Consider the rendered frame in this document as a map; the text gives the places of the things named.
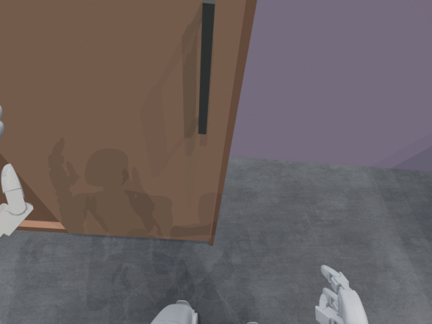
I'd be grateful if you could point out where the left robot thigh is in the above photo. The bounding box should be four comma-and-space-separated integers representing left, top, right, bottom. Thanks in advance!
151, 304, 198, 324

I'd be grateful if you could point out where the left robot shin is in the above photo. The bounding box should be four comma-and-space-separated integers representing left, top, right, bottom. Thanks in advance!
176, 300, 191, 308

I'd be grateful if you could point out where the right robot hand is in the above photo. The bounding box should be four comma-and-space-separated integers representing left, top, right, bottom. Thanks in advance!
315, 265, 369, 324

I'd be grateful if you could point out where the handle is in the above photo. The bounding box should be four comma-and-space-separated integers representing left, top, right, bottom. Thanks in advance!
198, 0, 215, 134

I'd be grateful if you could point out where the wardrobe door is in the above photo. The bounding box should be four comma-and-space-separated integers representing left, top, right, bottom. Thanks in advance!
0, 153, 59, 222
0, 0, 244, 242

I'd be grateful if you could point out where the left robot hand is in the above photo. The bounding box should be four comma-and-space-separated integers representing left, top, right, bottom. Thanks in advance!
0, 106, 33, 238

